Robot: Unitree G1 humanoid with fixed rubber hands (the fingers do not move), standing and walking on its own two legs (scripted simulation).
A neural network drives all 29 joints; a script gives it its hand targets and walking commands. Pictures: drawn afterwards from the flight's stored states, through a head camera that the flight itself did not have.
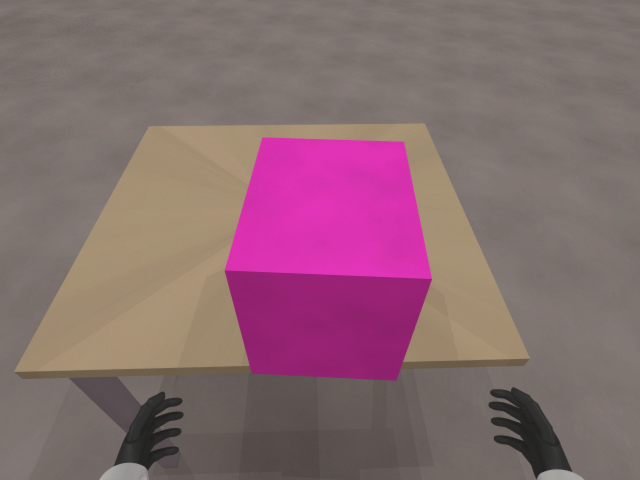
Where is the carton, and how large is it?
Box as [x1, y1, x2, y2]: [225, 137, 431, 380]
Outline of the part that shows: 262,137 225,267 225,273 251,372 395,380 431,280 403,142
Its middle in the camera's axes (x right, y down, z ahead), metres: +0.02 +0.03 +0.59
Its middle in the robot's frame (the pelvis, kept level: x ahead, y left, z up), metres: +0.42 +0.01 +0.03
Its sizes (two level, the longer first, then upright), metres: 0.271 0.222 0.249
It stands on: a table, 0.68 m high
